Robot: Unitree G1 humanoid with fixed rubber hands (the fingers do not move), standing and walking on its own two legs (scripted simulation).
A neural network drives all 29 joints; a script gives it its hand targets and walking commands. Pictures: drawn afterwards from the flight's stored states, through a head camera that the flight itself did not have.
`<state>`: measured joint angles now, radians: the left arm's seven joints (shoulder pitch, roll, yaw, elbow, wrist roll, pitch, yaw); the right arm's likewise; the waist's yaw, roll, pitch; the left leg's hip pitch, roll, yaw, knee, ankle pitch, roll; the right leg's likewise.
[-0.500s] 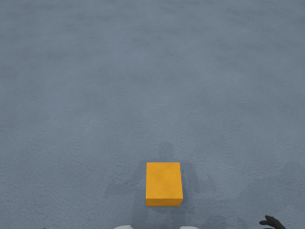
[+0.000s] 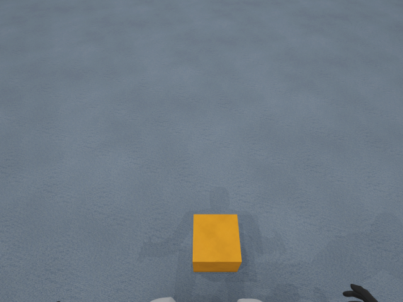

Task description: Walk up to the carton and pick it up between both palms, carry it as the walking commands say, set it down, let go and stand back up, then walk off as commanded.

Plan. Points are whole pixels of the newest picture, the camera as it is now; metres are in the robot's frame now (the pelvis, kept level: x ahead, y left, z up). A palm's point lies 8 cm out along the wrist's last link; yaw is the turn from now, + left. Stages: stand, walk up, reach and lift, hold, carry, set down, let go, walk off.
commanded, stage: walk up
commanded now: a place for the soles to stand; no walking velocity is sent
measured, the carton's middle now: (215, 243) +0.44 -0.05 -0.66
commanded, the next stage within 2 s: none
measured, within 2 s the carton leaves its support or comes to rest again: neither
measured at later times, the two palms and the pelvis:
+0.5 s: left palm out of the picture +0.08 +0.33 -0.09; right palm out of the picture +0.10 -0.32 -0.08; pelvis +0.00 +0.00 +0.00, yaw +0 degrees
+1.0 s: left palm out of the picture +0.08 +0.33 -0.09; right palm out of the picture +0.10 -0.32 -0.08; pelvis +0.00 +0.00 +0.00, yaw +0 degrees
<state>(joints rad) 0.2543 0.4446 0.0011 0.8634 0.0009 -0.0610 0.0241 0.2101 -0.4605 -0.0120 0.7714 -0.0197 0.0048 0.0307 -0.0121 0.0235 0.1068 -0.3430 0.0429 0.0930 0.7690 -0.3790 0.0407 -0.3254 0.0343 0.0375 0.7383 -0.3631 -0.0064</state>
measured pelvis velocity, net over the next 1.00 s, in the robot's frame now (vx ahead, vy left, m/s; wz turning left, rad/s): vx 0.00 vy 0.00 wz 0.00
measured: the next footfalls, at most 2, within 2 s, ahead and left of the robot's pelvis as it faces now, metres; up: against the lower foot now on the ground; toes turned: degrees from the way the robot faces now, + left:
none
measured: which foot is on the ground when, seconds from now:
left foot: down 0.00-1.00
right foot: down 0.00-1.00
